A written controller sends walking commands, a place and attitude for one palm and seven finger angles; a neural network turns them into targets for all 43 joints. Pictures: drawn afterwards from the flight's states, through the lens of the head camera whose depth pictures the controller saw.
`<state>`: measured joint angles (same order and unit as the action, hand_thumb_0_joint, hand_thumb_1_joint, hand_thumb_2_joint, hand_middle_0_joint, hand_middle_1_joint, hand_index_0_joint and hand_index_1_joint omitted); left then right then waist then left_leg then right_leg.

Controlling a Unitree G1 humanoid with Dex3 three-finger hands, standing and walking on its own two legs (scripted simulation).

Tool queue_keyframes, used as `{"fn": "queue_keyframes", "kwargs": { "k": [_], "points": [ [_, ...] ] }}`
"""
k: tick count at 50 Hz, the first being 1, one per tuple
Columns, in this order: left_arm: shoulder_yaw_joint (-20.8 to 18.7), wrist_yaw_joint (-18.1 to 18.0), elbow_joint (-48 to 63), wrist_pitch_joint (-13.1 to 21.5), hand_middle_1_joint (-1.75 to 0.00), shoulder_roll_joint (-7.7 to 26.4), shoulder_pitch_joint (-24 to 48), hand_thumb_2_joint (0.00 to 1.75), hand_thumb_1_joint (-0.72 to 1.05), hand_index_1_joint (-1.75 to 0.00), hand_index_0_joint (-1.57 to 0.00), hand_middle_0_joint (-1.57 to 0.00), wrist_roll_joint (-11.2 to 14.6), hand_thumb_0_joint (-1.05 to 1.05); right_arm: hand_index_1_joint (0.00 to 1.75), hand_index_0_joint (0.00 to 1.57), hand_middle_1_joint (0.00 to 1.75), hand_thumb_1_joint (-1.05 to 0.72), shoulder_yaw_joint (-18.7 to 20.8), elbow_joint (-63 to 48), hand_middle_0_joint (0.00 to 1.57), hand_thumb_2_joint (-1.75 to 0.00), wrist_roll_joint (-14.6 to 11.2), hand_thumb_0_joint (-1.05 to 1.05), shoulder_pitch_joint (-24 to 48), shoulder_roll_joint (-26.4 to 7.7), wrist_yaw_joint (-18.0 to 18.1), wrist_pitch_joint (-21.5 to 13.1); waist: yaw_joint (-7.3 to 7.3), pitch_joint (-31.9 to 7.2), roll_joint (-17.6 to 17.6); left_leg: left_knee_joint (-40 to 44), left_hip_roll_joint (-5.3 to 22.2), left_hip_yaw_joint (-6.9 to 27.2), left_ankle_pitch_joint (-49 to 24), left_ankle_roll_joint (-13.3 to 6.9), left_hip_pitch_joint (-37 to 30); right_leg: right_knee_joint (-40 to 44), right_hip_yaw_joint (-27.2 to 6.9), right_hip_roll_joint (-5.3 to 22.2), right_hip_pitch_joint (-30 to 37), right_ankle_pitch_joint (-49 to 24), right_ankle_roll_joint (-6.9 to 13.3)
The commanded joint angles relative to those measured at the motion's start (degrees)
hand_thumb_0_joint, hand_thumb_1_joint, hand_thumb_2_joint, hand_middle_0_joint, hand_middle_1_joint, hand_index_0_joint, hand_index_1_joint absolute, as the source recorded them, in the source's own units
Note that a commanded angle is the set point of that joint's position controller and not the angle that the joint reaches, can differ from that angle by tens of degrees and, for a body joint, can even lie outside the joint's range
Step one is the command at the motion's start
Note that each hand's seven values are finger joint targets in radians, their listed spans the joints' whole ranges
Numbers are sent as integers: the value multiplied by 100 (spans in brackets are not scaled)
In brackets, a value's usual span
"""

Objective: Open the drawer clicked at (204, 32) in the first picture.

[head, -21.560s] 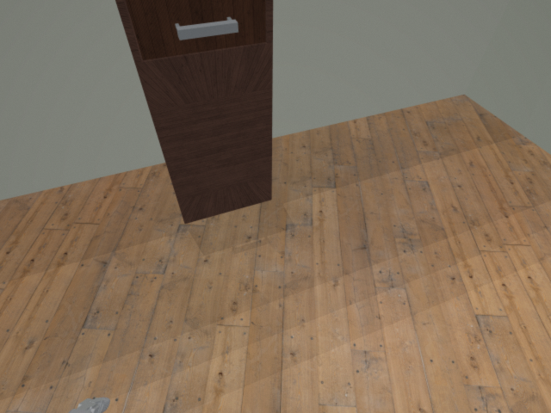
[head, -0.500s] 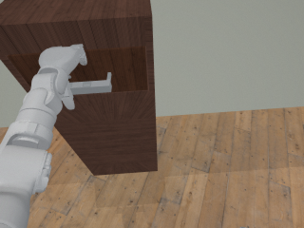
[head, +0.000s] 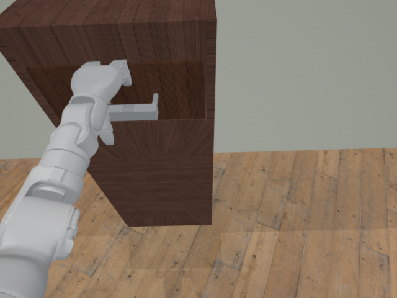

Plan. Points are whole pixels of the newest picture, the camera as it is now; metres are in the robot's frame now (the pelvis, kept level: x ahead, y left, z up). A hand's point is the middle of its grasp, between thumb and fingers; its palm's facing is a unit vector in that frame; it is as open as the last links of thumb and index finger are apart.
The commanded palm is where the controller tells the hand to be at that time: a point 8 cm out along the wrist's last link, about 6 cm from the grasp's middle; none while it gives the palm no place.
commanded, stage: lower the fingers behind the handle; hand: left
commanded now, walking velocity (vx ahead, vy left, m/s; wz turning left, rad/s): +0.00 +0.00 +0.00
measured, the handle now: (121, 105) +0.51 +0.19 +0.10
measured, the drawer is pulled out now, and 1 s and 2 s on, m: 0.00 0.00 0.00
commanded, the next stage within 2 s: close the thumb around the handle in 1.20 s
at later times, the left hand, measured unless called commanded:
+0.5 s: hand (114, 117) +0.47 +0.20 +0.10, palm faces +0.04 -0.03 -1.00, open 13.7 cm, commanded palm +0.45 +0.21 +0.15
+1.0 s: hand (110, 128) +0.46 +0.21 +0.08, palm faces +0.02 -0.02 -1.00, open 13.8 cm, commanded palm +0.44 +0.21 +0.14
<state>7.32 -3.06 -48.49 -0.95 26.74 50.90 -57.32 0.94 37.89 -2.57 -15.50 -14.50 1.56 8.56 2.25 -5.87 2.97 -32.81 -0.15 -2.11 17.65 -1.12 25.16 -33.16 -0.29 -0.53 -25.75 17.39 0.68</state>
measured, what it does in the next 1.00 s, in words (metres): stands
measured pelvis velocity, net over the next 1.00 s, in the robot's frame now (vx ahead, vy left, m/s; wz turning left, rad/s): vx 0.00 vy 0.00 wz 0.00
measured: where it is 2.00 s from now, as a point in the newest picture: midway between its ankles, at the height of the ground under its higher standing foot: outside the picture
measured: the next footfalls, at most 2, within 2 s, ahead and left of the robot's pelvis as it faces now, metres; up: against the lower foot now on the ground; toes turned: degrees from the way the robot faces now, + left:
none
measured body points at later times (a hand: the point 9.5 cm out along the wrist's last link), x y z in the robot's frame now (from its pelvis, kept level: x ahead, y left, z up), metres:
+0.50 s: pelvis +0.00 +0.00 +0.00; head +0.06 -0.02 +0.44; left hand +0.47 +0.19 +0.15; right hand +0.06 -0.27 -0.14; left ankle -0.02 +0.11 -0.73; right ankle -0.02 -0.11 -0.73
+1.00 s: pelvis +0.00 +0.00 -0.01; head +0.05 -0.01 +0.44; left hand +0.45 +0.21 +0.13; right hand +0.07 -0.27 -0.14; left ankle -0.02 +0.11 -0.73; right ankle -0.02 -0.11 -0.73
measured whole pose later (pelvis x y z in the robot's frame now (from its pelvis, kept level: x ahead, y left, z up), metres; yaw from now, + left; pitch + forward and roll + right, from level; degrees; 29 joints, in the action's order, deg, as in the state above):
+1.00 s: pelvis +0.00 +0.00 -0.01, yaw +0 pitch +12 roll +0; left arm 5.5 -10.9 -49.4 1.6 26.2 44.2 -59.8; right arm 3.3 38.6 -1.1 -17.0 -14.9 1.2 7.1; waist 2.9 -6.4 2.6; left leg -37.6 0.3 -1.7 19.4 -1.0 30.5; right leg -37.0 0.1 -0.9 -30.6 18.8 0.8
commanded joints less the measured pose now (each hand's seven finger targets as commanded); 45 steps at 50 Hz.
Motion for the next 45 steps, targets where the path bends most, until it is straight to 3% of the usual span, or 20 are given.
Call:
{"fn": "queue_keyframes", "kwargs": {
  "k": [1,3,6,7,10,12,14,19,21,24,26,28,30,33,34,36,38,39,41,45],
  "points": [
    [-243,-39,509,-259,-120,1205,2440,30,-50,-120,-30,-30,-113,0,30,20,30,-90,276,-605,20,-90,-9,0,-101,-848,102,-143,144,-1468,-546,210,-55,9,-1739,-141,-761,310,110,-110,562,-1541,104],
    [-431,-23,523,-196,-120,1480,2513,30,-50,-120,-30,-30,-134,0,30,20,30,-90,272,-638,20,-90,-2,0,-120,-872,138,-144,129,-1637,-563,169,-75,-10,-1684,-162,-729,290,39,-86,674,-1570,94],
    [-215,2,676,-51,-120,1150,2498,30,-50,-120,-30,-30,-105,0,30,20,30,-90,285,-690,20,-90,19,0,-159,-805,148,-171,174,-1692,-428,89,-74,2,-1784,-163,-866,244,61,-96,538,-1619,106],
    [-298,3,789,60,-120,1228,2633,30,-50,-120,-30,-30,-63,0,30,20,30,-90,305,-677,20,-90,28,0,-207,-822,153,-186,230,-1765,-512,54,-69,13,-1821,-169,-869,245,48,-92,581,-1644,100],
    [-569,-156,1389,380,-120,1512,2815,30,-50,-120,-30,-30,-73,0,30,20,30,-90,362,-710,20,-90,81,0,-267,-773,149,-241,111,-2264,-71,-65,-97,43,-2111,-168,-1065,96,12,-114,646,-1846,126],
    [-543,-297,1503,488,-120,1384,2742,30,-50,-120,-30,-30,-73,0,30,20,30,-90,403,-687,20,-90,103,0,-317,-745,123,-262,150,-2400,-156,-181,-101,62,-2433,-170,-1122,42,35,-144,654,-2040,126],
    [-804,-501,1368,460,-120,1620,2615,30,-50,-120,-30,-30,-91,0,30,20,30,-90,425,-584,20,-90,112,0,-372,-774,86,-269,81,-2337,-49,-175,-91,78,-2390,-141,-1036,-6,58,-170,579,-1981,137],
    [-820,-787,1216,155,-120,1562,2363,30,-50,-120,-30,-30,-176,0,30,20,30,-90,466,-485,20,-90,122,0,-392,-792,5,-259,29,-2527,44,-217,-90,30,-2754,-134,-991,-72,67,-186,755,-2342,149],
    [-653,-771,1031,-13,-120,1361,2215,30,-50,-120,-30,-30,-177,0,30,20,30,-90,457,-466,20,-90,99,0,-374,-803,-11,-216,99,-2329,-122,-200,-83,15,-2681,-132,-914,-45,100,-199,687,-2300,134],
    [-861,-721,797,-140,-120,1593,1872,30,-50,-120,-30,-30,-175,0,30,20,30,-90,440,-479,20,-90,89,0,-348,-844,11,-175,0,-2168,-302,-109,-103,-27,-2418,-154,-694,12,84,-182,865,-2246,132],
    [-712,-656,663,-197,-120,1523,1978,30,-50,-120,-30,-30,-202,0,30,20,30,-90,400,-490,20,-90,71,0,-314,-857,49,-156,92,-1893,-449,-39,-95,-44,-2133,-159,-511,71,79,-159,810,-2113,105],
    [-882,-597,656,-136,-120,1741,1814,30,-50,-120,-30,-30,-207,0,30,20,30,-90,394,-534,20,-90,72,0,-310,-870,82,-155,17,-2003,-448,-20,-102,-77,-2037,-170,-465,96,8,-129,985,-2111,95],
    [-791,-523,758,-30,-120,1608,1609,30,-50,-120,-30,-30,-213,0,30,20,30,-90,398,-612,20,-90,80,0,-288,-840,106,-169,-4,-2030,-406,-24,-108,-95,-2073,-180,-498,85,10,-125,1011,-2185,99],
    [-584,-451,968,235,-120,1370,1787,30,-50,-120,-30,-30,-138,0,30,20,30,-90,421,-632,20,-90,67,0,-312,-842,135,-205,159,-1827,-482,-44,-89,-52,-1855,-193,-551,144,-4,-134,742,-1947,76],
    [-699,-479,1063,333,-120,1477,1710,30,-50,-120,-30,-30,-147,0,30,20,30,-90,438,-642,20,-90,70,0,-327,-829,143,-223,100,-1901,-317,-72,-105,-53,-1830,-193,-594,122,-17,-144,706,-1873,95],
    [-512,-564,1312,517,-120,1255,2044,30,-50,-120,-30,-30,-154,0,30,20,30,-90,459,-596,20,-90,96,0,-391,-792,140,-274,208,-1958,-178,-149,-103,-11,-1950,-190,-748,72,4,-156,495,-1882,108],
    [-703,-728,1466,648,-120,1433,2095,30,-50,-120,-30,-30,-169,0,30,20,30,-90,505,-546,20,-90,126,0,-429,-788,116,-312,172,-2230,-2,-242,-107,19,-2089,-181,-891,4,-19,-175,471,-1892,122],
    [-603,-796,1175,586,-120,1252,1889,30,-50,-120,-30,-30,-195,0,30,20,30,-90,506,-497,20,-90,132,0,-453,-769,101,-319,196,-2077,-76,-277,-117,9,-2067,-173,-819,-15,22,-187,358,-1867,127],
    [-703,-918,1012,474,-120,1346,1885,30,-50,-120,-30,-30,-207,0,30,20,30,-90,502,-449,20,-90,126,0,-465,-809,71,-329,177,-2034,-121,-262,-111,-5,-1907,-151,-688,-17,37,-185,309,-1748,124],
    [-713,-1069,1201,332,-120,1377,2240,30,-50,-120,-30,-30,-249,0,30,20,30,-90,531,-409,20,-90,149,0,-486,-808,31,-334,177,-2407,34,-313,-112,22,-2197,-150,-859,-86,43,-197,419,-1943,143]
  ]
}}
